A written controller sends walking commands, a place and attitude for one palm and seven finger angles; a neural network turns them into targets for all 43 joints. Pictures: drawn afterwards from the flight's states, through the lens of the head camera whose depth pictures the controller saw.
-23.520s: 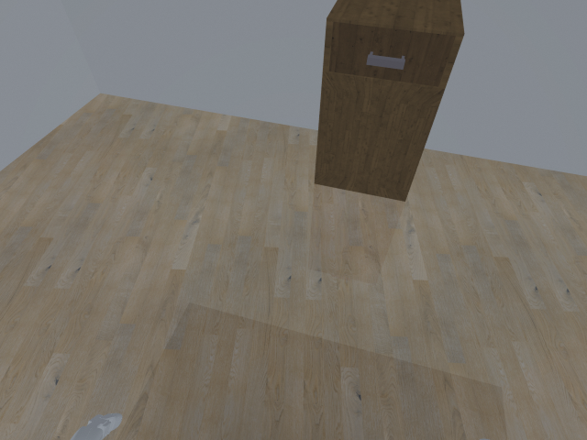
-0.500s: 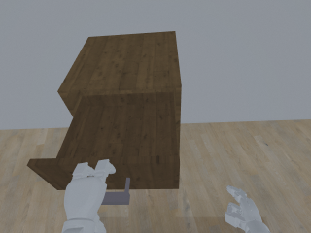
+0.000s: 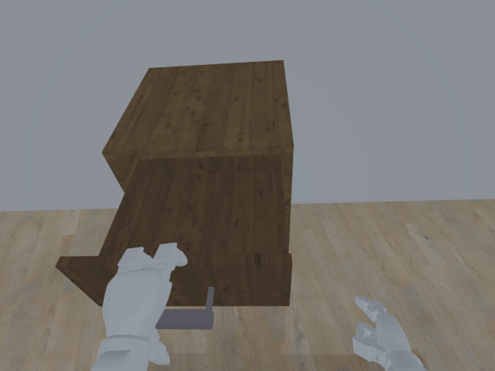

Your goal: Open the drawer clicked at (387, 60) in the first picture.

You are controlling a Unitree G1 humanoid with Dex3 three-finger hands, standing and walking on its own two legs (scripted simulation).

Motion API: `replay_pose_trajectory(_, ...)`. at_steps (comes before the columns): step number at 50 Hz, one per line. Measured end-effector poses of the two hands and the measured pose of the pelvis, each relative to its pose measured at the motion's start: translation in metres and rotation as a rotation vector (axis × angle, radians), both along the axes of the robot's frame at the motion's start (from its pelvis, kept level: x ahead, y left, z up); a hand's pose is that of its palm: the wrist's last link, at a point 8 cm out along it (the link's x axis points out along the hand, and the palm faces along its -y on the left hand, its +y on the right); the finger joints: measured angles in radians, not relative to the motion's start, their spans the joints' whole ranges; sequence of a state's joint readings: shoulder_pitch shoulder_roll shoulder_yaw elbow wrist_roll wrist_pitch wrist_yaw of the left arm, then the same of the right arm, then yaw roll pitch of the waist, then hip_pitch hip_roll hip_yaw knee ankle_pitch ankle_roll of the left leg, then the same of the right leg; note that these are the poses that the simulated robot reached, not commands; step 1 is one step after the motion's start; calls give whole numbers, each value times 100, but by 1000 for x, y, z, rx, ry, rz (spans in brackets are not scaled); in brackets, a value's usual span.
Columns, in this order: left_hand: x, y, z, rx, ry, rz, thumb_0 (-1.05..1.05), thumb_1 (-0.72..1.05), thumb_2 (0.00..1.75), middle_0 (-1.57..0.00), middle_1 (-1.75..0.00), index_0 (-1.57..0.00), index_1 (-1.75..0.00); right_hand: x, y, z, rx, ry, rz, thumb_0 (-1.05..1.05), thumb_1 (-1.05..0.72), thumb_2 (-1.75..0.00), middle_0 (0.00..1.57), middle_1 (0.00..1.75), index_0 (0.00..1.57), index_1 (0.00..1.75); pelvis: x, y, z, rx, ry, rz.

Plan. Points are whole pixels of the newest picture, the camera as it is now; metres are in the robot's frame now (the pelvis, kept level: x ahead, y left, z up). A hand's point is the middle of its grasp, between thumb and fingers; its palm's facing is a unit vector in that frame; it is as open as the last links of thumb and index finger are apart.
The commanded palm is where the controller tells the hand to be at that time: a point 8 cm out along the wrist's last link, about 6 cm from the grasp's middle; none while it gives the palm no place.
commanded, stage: lift the hand off the handle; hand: left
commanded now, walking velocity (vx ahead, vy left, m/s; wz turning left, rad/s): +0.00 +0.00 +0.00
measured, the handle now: (179, 306) +0.24 +0.18 -0.07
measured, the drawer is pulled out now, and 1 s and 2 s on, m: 0.30 0.30 0.30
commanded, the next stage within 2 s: draw the hand back to the body in 0.60 s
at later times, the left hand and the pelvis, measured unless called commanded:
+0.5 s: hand (151, 294) +0.20 +0.18 +0.07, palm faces +0.12 -0.19 -0.98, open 13.8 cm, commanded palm +0.16 +0.17 +0.13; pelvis +0.01 +0.00 +0.01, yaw +0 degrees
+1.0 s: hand (127, 289) +0.19 +0.20 +0.09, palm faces +0.13 -0.14 -0.98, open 13.8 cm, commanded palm +0.15 +0.20 +0.14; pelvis +0.01 +0.00 +0.01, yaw +0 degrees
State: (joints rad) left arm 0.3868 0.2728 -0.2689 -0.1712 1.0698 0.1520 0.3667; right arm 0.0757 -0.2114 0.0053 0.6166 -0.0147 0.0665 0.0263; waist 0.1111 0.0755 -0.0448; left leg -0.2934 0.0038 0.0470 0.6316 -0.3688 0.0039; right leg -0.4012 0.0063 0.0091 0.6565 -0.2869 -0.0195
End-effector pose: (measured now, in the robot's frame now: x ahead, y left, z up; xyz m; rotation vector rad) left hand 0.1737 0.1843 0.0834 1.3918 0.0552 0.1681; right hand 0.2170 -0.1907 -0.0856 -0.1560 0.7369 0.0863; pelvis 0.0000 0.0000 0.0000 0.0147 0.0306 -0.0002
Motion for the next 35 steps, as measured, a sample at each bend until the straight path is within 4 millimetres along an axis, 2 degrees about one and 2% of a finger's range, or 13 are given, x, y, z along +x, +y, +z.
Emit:
replay_pose_trajectory(6, 3, 3, 12, -2, -17, 12, 0, -49, 30, -32, -120, -32, -120, 5, 4, 3, 12, -3, 7, 1, -90, -90, 20, 30, 20, 30, 3, 1, 3, -3, -10, -1)
replay_pose_trajectory(14, 9, -4, 23, -24, -17, -8, 0, -49, 30, -32, -120, -32, -120, 13, 7, 7, 26, -5, 24, 1, -90, -90, 20, 30, 20, 30, 8, 2, 7, -3, -20, -3)
replay_pose_trajectory(27, -2, -1, 42, -19, -34, 9, 0, -49, 30, -32, -120, -32, -120, 24, 8, 13, 38, -19, 55, 1, -90, -90, 20, 30, 20, 30, 12, 0, 9, -8, -38, -3)
replay_pose_trajectory(35, 2, -6, 40, -33, -14, -9, 0, -49, 30, -32, -120, -32, -120, 24, 10, 15, 40, -18, 62, 1, -90, -90, 20, 30, 20, 30, 10, -2, 11, -6, -43, -1)
